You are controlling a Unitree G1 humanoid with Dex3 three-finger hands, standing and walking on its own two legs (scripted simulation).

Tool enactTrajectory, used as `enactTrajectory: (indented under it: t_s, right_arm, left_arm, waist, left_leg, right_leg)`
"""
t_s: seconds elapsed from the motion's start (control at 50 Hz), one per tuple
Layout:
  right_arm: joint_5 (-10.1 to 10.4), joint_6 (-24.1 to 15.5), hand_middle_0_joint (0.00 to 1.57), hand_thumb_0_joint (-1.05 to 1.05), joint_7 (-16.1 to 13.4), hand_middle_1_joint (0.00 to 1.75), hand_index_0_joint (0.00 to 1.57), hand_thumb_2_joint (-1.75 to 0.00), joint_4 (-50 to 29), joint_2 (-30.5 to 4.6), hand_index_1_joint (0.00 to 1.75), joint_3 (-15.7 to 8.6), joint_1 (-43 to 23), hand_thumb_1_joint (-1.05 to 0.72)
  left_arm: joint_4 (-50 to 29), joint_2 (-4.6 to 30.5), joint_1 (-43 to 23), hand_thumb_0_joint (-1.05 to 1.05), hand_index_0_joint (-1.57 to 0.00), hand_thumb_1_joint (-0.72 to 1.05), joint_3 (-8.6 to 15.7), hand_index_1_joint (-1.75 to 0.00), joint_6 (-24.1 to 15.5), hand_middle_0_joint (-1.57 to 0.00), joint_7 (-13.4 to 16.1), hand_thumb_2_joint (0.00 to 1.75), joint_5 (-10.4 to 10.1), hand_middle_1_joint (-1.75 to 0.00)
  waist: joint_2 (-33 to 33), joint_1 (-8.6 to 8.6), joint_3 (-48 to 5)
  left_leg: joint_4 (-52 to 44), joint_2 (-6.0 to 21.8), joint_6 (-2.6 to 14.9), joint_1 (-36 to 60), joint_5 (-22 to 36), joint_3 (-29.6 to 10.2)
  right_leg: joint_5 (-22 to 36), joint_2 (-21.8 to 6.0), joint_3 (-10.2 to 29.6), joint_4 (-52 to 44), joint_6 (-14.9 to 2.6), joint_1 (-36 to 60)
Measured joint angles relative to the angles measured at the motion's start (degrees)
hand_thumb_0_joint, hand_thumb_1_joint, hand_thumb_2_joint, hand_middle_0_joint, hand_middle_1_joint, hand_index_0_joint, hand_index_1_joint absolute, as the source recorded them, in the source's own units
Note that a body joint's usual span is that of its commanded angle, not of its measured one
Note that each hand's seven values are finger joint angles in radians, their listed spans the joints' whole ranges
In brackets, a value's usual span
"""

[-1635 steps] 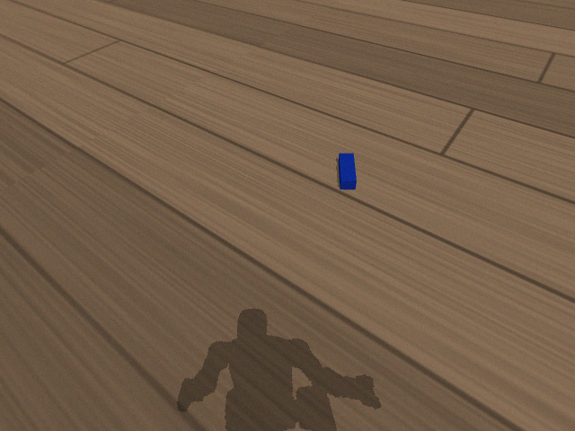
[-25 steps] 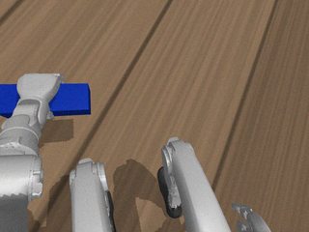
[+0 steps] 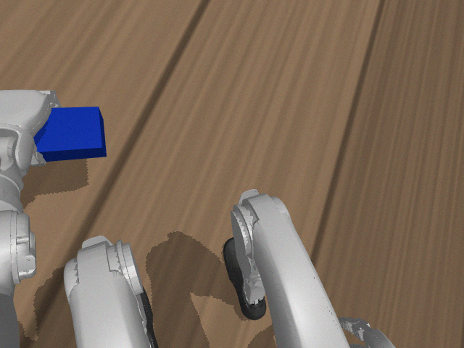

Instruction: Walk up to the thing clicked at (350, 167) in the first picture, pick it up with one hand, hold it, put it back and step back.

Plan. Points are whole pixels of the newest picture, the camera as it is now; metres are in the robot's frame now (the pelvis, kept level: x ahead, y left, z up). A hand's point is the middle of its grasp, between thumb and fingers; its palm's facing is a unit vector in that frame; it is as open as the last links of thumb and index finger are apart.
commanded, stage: crouch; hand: left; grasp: from above
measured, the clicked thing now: (34, 136) +0.52 +0.24 -0.20
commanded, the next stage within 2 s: lower in 0.40 s
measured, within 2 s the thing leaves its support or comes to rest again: rests again in 1.76 s
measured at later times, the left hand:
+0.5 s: hand (38, 133) +0.53 +0.23 -0.21, palm faces -0.47 +0.03 -0.88, open 10.8 cm
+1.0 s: hand (51, 141) +0.53 +0.22 -0.26, palm faces -0.48 +0.01 -0.88, open 10.9 cm
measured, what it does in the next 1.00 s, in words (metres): stands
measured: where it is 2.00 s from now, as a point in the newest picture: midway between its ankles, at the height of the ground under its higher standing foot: (198, 315)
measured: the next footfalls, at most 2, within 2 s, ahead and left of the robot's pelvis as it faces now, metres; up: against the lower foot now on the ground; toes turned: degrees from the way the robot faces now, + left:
none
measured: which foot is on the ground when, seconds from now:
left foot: down 0.00-1.00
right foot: down 0.00-1.00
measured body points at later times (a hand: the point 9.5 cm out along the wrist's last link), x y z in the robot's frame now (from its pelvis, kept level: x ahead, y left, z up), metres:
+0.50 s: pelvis +0.00 +0.00 -0.03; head +0.27 +0.06 +0.32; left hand +0.55 +0.23 -0.16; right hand +0.00 -0.26 -0.12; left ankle +0.07 +0.13 -0.33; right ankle +0.10 -0.14 -0.33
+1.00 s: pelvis +0.00 +0.00 -0.05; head +0.29 +0.07 +0.29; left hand +0.55 +0.22 -0.21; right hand +0.00 -0.26 -0.12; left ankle +0.07 +0.13 -0.33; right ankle +0.10 -0.14 -0.33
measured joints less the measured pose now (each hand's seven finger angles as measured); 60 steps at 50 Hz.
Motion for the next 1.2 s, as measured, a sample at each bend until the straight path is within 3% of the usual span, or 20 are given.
enactTrajectory:
  t_s: [0.26,0.52,0.74,1.06,1.2]
  right_arm:
    - [-0.5,-0.4,0.2,0.01,0.0,0.3,0.21,-0.9,0.0,-0.3,0.3,3.2,0.4,-0.92]
    - [-0.5,-0.2,0.2,0.0,0.2,0.3,0.21,-0.9,-1.3,-0.8,0.3,4.8,-0.6,-0.92]
    - [-1.2,-0.6,0.2,0.0,0.1,0.3,0.21,-0.9,-2.1,-1.8,0.3,5.9,-2.2,-0.92]
    - [-2.5,-2.7,0.2,0.0,0.4,0.3,0.21,-0.9,-2.8,-2.2,0.3,8.6,-1.7,-0.92]
    - [-2.8,-3.9,0.2,0.0,0.8,0.3,0.21,-0.89,-3.5,-2.7,0.3,9.8,-1.8,-0.91]
  left_arm:
    - [3.7,3.4,-2.9,0.01,-0.56,-0.09,-0.4,-0.72,0.8,-0.54,0.8,0.6,0.1,-0.75]
    - [2.1,4.5,-2.5,0.01,-0.57,-0.11,-0.8,-0.73,0.6,-0.55,-0.3,0.61,-0.3,-0.76]
    - [5.2,6.2,-4.0,0.01,-0.57,-0.12,-1.5,-0.74,0.0,-0.55,0.6,0.62,-0.4,-0.77]
    - [7.7,9.2,-4.1,0.01,-0.56,-0.12,-0.5,-0.76,0.0,-0.54,5.4,0.62,1.5,-0.79]
    - [9.2,10.8,-4.7,0.01,-0.54,-0.12,-0.1,-0.77,0.8,-0.52,6.2,0.65,0.9,-0.8]
  waist:
    - [0.2,-1.97,1.6]
    - [-0.5,-1.97,2.8]
    - [-1.5,-2.61,4.6]
    - [-3.3,-4.92,7.0]
    - [-3.6,-5.9,8.5]
  left_leg:
    - [3.9,-0.3,0.03,-3.9,0.7,-1.0]
    - [6.3,-0.5,-0.35,-5.4,0.1,-2.0]
    - [8.3,-0.6,-0.28,-6.4,0.2,-3.0]
    - [10.0,-0.4,-0.42,-6.9,-0.7,-4.2]
    - [10.5,-0.3,-0.34,-6.9,-1.0,-4.7]
  right_leg:
    - [0.9,0.4,-0.5,3.2,0.22,-3.4]
    - [0.5,0.6,-1.1,5.2,0.29,-4.7]
    - [0.9,0.8,-1.8,6.3,0.43,-5.3]
    - [0.7,1.3,-2.8,7.1,0.59,-5.6]
    - [0.6,1.5,-3.2,7.1,0.52,-5.4]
